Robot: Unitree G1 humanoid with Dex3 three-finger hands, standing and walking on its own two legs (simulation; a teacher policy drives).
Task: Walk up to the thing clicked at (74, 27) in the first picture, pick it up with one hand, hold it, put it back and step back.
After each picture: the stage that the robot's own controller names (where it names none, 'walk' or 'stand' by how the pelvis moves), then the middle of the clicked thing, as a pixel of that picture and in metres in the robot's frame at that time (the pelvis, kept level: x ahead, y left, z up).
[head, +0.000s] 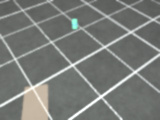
stand; (74, 23) +1.73 +0.14 -0.72
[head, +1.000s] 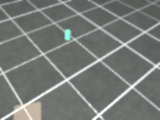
walk; (67, 35) +1.59 +0.15 -0.71
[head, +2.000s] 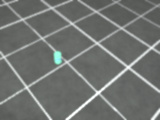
walk; (57, 57) +1.07 +0.20 -0.71
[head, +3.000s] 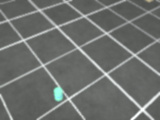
walk; (58, 94) +0.68 +0.17 -0.71
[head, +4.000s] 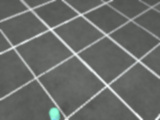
stand; (54, 114) +0.44 +0.19 -0.70
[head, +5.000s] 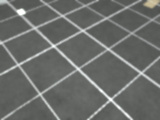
walk; out of the picture +0.41 +0.20 -0.72
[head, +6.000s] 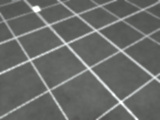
walk; out of the picture +0.43 +0.15 -0.69
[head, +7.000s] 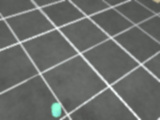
walk; (56, 109) +0.49 +0.15 -0.70
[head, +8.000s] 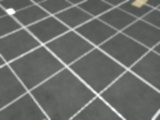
stand; out of the picture +0.45 +0.29 -0.72
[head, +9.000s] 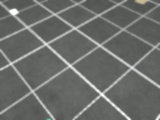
stand; out of the picture +0.44 +0.28 -0.73
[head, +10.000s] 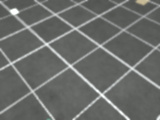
stand; out of the picture +0.44 +0.28 -0.73
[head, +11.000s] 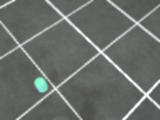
go down; (41, 85) +0.48 +0.28 -0.56
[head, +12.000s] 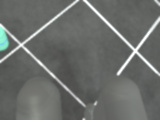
go down; out of the picture +0.51 +0.33 -0.29
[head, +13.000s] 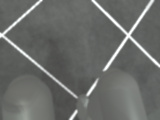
close in; out of the picture +0.50 +0.35 -0.28
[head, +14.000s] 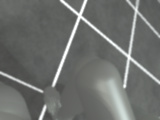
close in; out of the picture +0.48 +0.39 -0.23
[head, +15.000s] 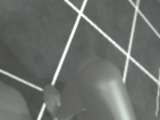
lift; out of the picture +0.46 +0.39 -0.23
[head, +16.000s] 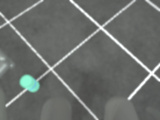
close; (30, 83) +0.40 +0.30 -0.44
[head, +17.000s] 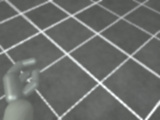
close; out of the picture +0.35 +0.27 -0.67
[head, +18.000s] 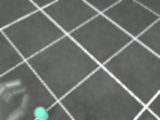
hold; (41, 114) +0.36 +0.28 -0.60
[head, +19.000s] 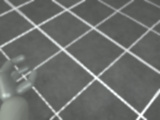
stand; out of the picture +0.35 +0.29 -0.66
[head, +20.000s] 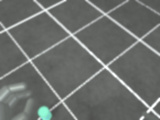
stand; (45, 113) +0.37 +0.27 -0.59
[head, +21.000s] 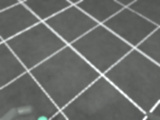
hold; out of the picture +0.35 +0.27 -0.62
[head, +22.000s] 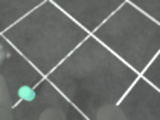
crouch; (27, 93) +0.38 +0.29 -0.51
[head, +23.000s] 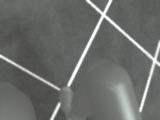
lower; out of the picture +0.38 +0.35 -0.24
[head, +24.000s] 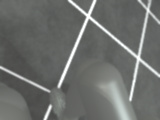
lower; out of the picture +0.37 +0.36 -0.24
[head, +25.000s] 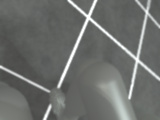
lower; out of the picture +0.37 +0.36 -0.24
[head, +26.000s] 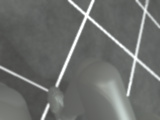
lower; out of the picture +0.37 +0.36 -0.25
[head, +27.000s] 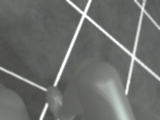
lower; out of the picture +0.37 +0.36 -0.25
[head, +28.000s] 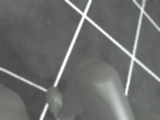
open; out of the picture +0.37 +0.36 -0.25
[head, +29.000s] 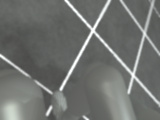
rise; out of the picture +0.38 +0.35 -0.26
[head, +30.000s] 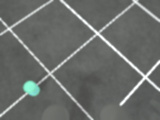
stand; (31, 88) +0.39 +0.29 -0.51
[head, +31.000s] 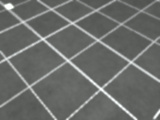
stand; out of the picture +0.35 +0.27 -0.67
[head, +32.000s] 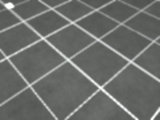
stand; out of the picture +0.36 +0.28 -0.67
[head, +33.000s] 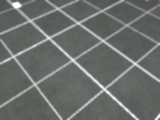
stand; out of the picture +0.36 +0.27 -0.70
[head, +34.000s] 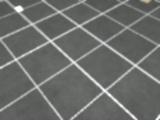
stand; out of the picture +0.37 +0.27 -0.72
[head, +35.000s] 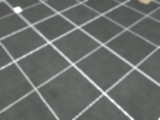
stand; out of the picture +0.34 +0.28 -0.73
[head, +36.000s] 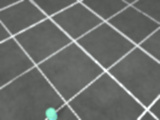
walk; (51, 114) +0.39 +0.22 -0.70
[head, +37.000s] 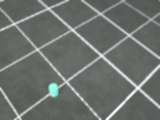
walk; (53, 90) +0.60 +0.20 -0.71
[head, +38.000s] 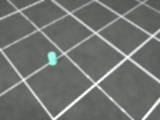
walk; (52, 58) +0.93 +0.32 -0.70
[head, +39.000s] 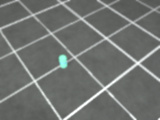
stand; (63, 61) +0.96 +0.23 -0.70
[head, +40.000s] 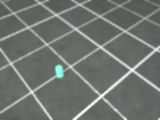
stand; (59, 71) +0.96 +0.24 -0.72
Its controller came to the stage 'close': yes
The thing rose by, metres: 0.08
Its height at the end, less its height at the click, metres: +0.00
